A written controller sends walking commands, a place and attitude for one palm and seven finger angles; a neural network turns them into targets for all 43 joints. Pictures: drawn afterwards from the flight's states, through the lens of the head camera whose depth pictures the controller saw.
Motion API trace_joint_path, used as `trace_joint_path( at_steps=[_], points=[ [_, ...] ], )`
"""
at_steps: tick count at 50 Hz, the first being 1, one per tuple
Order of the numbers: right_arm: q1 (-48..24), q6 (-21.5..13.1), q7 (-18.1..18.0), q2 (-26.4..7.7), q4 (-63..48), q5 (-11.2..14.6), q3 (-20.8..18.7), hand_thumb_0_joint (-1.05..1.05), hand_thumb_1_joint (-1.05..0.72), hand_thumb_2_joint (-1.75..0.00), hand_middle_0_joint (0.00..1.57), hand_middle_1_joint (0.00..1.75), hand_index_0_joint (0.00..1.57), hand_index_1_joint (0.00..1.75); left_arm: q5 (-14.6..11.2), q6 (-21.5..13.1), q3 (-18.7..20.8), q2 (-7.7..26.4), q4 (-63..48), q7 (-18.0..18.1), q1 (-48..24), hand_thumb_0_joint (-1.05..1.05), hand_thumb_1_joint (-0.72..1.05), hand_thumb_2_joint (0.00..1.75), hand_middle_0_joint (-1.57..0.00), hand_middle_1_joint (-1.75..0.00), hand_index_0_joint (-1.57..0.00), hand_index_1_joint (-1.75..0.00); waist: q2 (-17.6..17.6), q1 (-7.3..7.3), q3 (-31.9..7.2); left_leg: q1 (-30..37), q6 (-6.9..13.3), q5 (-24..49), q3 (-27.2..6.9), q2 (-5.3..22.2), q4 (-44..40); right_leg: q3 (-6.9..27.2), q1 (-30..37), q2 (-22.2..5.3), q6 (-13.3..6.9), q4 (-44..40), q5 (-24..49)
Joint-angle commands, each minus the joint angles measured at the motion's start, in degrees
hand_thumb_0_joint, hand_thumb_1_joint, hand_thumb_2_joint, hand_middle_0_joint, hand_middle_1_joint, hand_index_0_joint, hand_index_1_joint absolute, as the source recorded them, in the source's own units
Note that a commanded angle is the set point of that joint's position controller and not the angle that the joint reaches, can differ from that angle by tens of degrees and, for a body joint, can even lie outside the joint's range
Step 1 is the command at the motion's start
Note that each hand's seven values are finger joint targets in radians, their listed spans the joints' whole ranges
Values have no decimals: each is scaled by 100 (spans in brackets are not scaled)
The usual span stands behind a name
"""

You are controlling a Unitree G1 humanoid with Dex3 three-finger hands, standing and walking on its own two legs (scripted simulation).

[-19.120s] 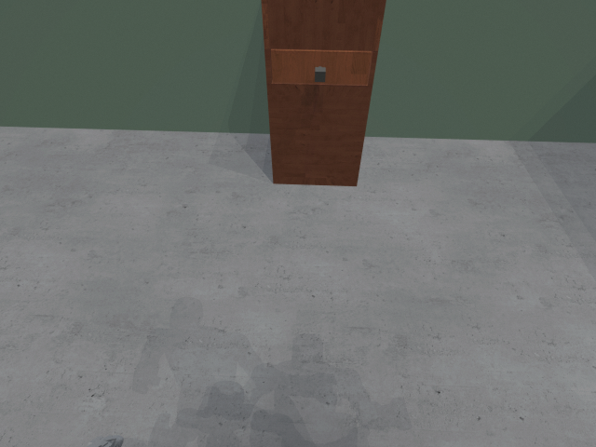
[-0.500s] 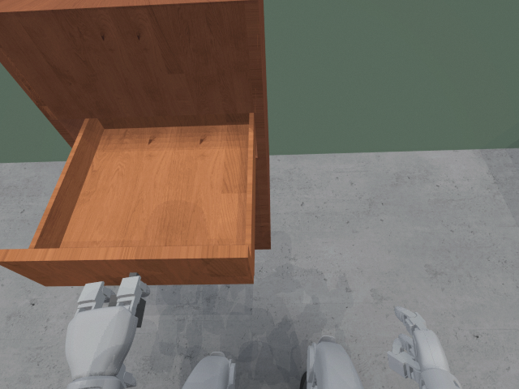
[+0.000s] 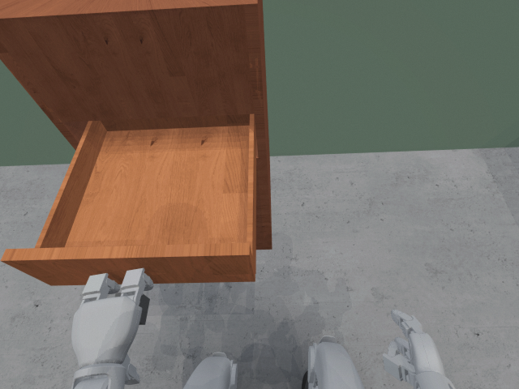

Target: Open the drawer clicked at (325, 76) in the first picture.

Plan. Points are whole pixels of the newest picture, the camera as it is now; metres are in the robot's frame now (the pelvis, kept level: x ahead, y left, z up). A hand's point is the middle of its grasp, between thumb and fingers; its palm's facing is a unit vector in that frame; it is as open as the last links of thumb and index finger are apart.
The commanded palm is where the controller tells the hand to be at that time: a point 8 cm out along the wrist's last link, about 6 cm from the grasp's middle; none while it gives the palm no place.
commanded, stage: lift the hand off the handle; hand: left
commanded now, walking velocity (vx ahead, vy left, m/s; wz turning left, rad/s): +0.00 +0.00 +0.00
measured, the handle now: (133, 296) +0.26 +0.23 -0.05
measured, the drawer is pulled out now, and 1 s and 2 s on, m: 0.30 0.30 0.30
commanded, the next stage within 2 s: none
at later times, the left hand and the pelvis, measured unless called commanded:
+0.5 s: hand (106, 328) +0.20 +0.24 -0.01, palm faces -0.02 -0.06 -1.00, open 13.8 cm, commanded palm +0.19 +0.24 +0.05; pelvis +0.02 +0.01 +0.02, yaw +0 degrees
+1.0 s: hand (91, 314) +0.22 +0.25 +0.03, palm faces -0.01 -0.07 -1.00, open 13.8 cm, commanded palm +0.19 +0.24 +0.09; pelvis +0.03 +0.01 +0.05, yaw -1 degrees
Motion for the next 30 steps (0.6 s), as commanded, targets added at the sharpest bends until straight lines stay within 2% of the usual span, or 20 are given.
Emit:
trace_joint_path(
  at_steps=[1,4,5,6,7,8,9,13,15,16,18,20,22,25,26,28,29,30],
  points=[
    [-367,-259,-52,-672,-842,13,-242,0,-90,-90,20,30,20,30,-125,110,789,1025,-1169,346,-19,0,-50,30,-30,-120,-30,-120,-247,95,-1510,379,284,1034,79,-389,-1119,120,2069,198,-48,-1360,397],
    [-398,-240,-55,-700,-886,18,-225,0,-90,-90,20,30,20,30,-140,125,852,1087,-1256,333,-90,0,-50,30,-30,-120,-30,-120,-305,86,-1477,453,299,1031,71,-373,-1204,113,2097,209,-61,-1431,375],
    [-383,-239,-40,-688,-899,15,-235,0,-90,-90,20,30,20,30,-116,131,817,1053,-1272,331,64,0,-50,30,-30,-120,-30,-120,-149,138,-1483,527,287,1111,95,-392,-1242,114,2147,210,-68,-1421,481],
    [-353,-236,-21,-677,-910,17,-251,0,-90,-90,20,30,20,30,-123,141,746,981,-1317,320,171,0,-50,30,-30,-120,-30,-120,-147,125,-1512,603,280,1203,94,-389,-1268,92,2209,214,-73,-1430,624],
    [-347,-224,-7,-681,-926,21,-254,0,-90,-90,20,30,20,30,-135,174,751,963,-1252,299,347,0,-50,30,-30,-120,-30,-120,-247,144,-1441,603,274,1230,93,-390,-1315,80,2269,225,-69,-1462,668],
    [-352,-225,3,-686,-935,34,-255,0,-90,-90,20,30,20,30,-161,195,664,891,-1248,265,320,0,-50,30,-30,-120,-30,-120,-324,87,-1335,605,278,1189,81,-379,-1344,91,2266,220,-56,-1534,635],
    [-379,-203,3,-721,-959,39,-233,0,-90,-90,20,30,20,30,-185,216,707,938,-1305,229,310,0,-50,30,-30,-120,-30,-120,-332,91,-1348,609,295,1236,69,-378,-1381,90,2311,227,-80,-1551,713],
    [-345,-224,41,-712,-1025,39,-255,0,-90,-90,20,30,20,30,-200,216,381,746,-1498,24,513,0,-50,30,-30,-120,-30,-120,-276,55,-1279,865,296,1356,69,-366,-1494,38,2377,230,-70,-1643,859],
    [-333,-208,38,-721,-1047,25,-234,0,-90,-90,20,30,20,30,-216,169,447,824,-1532,-62,581,0,-50,30,-30,-120,-30,-120,-381,61,-1206,879,308,1366,69,-363,-1529,65,2428,225,-64,-1692,888],
    [-313,-212,47,-726,-1056,16,-235,0,-90,-90,20,30,20,30,-193,120,411,819,-1614,-88,492,0,-50,30,-30,-120,-30,-120,-404,20,-1142,916,306,1350,39,-359,-1542,40,2344,236,-64,-1695,845],
    [-306,-224,63,-713,-1085,0,-243,0,-90,-90,20,30,20,30,-155,14,470,886,-1716,-93,481,0,-50,30,-30,-120,-30,-120,-282,47,-1041,974,297,1316,40,-365,-1572,29,2296,232,-70,-1722,746],
    [-301,-225,95,-698,-1121,-35,-236,0,-90,-90,20,30,20,30,-102,-73,485,888,-1861,-24,522,0,-50,30,-30,-120,-30,-120,-72,87,-1149,1128,295,1420,47,-362,-1574,-2,2245,237,-92,-1670,768],
    [-260,-210,122,-691,-1125,-47,-253,0,-90,-90,20,30,20,30,-70,-98,550,903,-1828,46,528,0,-50,30,-30,-120,-30,-120,-156,83,-1148,1144,280,1469,34,-367,-1566,-11,2247,252,-90,-1658,811],
    [-297,-173,138,-693,-1144,-27,-249,0,-90,-90,20,30,20,30,-82,8,669,955,-1799,111,555,0,-50,30,-30,-120,-30,-120,-157,117,-1096,1185,270,1491,29,-366,-1664,-15,2376,259,-97,-1722,866],
    [-297,-163,136,-692,-1132,-17,-253,0,-90,-90,20,30,20,30,-77,56,592,904,-1794,110,401,0,-50,30,-30,-120,-30,-120,-201,59,-1090,1218,271,1460,22,-360,-1680,-17,2364,264,-83,-1765,826],
    [-277,-161,137,-689,-1158,-3,-265,0,-90,-90,20,30,20,30,-119,141,542,845,-1854,67,505,0,-50,30,-30,-120,-30,-120,-220,96,-1170,1340,275,1572,38,-367,-1764,-19,2548,274,-82,-1822,987],
    [-305,-147,139,-709,-1211,12,-246,0,-90,-90,20,30,20,30,-144,195,556,885,-1963,27,567,0,-50,30,-30,-120,-30,-120,-111,120,-1254,1424,270,1713,14,-356,-1830,-41,2641,285,-106,-1822,1115],
    [-309,-128,147,-684,-1208,24,-234,0,-90,-90,20,30,20,30,-162,261,416,792,-1927,-35,660,0,-50,30,-30,-120,-30,-120,-199,113,-1186,1479,274,1738,31,-355,-1872,-53,2714,280,-88,-1883,1144]
  ],
)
